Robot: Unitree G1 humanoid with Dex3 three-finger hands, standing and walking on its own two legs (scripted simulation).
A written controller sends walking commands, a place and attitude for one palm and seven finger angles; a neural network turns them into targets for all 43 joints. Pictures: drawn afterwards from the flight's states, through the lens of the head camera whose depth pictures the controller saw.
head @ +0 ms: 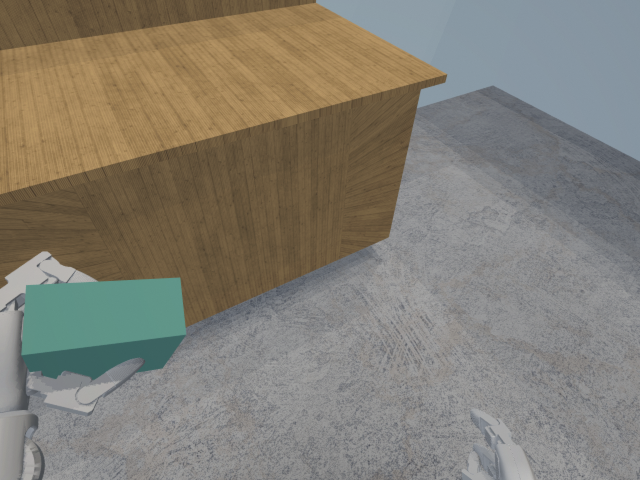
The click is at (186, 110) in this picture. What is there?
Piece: table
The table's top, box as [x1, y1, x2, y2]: [0, 3, 446, 205]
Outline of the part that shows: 446,74 316,3 0,50 0,205 441,83 445,81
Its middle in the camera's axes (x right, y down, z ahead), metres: -0.38 -0.47 +1.09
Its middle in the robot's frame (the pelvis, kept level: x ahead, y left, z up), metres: +1.11 +0.44 +0.00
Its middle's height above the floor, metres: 0.78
